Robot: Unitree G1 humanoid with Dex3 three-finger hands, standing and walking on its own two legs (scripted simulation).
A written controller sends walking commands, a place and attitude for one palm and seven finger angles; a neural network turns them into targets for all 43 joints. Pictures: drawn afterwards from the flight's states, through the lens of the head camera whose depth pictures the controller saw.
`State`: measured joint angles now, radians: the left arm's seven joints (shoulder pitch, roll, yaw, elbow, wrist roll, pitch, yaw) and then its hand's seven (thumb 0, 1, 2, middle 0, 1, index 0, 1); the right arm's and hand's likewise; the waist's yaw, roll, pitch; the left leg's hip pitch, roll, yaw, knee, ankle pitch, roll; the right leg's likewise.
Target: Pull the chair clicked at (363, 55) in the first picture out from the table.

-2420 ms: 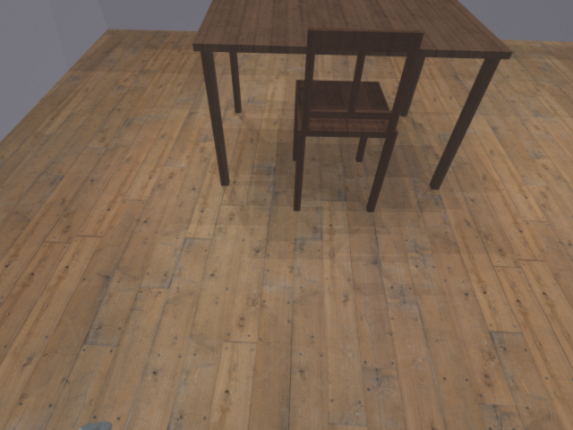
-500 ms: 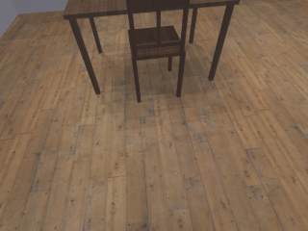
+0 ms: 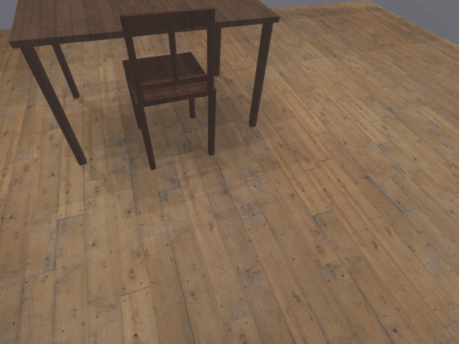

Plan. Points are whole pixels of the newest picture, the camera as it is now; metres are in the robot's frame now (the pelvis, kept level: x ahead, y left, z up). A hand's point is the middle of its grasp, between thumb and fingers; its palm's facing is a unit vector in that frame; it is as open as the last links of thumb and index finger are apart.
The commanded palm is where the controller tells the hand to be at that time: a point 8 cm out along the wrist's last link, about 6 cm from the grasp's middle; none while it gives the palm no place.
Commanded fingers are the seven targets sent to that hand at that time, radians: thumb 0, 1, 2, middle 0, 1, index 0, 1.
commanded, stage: walk to a spot facing it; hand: left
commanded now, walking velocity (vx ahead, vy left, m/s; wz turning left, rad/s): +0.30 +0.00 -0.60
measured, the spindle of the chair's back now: (173, 55) +1.21 +0.36 -0.10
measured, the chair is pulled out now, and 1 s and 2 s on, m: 0.00 0.00 0.00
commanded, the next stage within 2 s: turn to face it in 1.60 s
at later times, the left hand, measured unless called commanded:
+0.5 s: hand (219, 251) +0.37 +0.05 -0.18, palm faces -0.40 -0.90 -0.15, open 7.4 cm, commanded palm none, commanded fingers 0.00 0.90 0.90 -0.20 -0.30 -0.20 -0.30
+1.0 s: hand (212, 218) +0.46 +0.09 -0.18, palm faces -0.40 -0.90 -0.16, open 7.4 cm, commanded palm none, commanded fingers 0.00 0.90 0.90 -0.20 -0.30 -0.20 -0.30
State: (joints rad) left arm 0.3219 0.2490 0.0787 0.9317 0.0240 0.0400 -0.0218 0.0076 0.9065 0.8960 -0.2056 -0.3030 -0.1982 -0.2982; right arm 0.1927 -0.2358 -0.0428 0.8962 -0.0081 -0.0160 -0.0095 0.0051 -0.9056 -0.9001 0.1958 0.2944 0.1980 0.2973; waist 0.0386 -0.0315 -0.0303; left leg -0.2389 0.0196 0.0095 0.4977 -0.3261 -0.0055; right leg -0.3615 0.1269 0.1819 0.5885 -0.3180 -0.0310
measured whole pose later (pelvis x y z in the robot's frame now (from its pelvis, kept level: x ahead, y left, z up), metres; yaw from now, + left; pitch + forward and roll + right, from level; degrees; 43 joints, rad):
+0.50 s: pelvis +0.16 -0.06 -0.03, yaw -19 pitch +0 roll -1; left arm 0.05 0.23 0.05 0.90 0.03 -0.03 -0.05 0.01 0.91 0.90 -0.20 -0.30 -0.19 -0.30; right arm 0.54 -0.15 -0.02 1.12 0.00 -0.03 -0.01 0.01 -0.90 -0.90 0.20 0.29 0.20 0.30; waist -0.06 -0.04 0.12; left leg -0.05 0.18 0.22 0.93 -0.54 -0.06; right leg -0.48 0.00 -0.16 0.67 -0.16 -0.09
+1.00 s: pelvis +0.37 -0.09 +0.00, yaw -28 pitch -1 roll -1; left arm 0.32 0.22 0.08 1.06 0.04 0.01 -0.02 0.01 0.92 0.90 -0.20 -0.30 -0.19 -0.30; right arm 0.27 -0.14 -0.04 0.97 -0.03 -0.08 -0.01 0.00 -0.93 -0.90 0.20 0.29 0.20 0.30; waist 0.01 -0.04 -0.02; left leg -0.23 0.09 0.20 0.52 -0.28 0.02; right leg -0.45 -0.02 -0.03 1.15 -0.32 -0.03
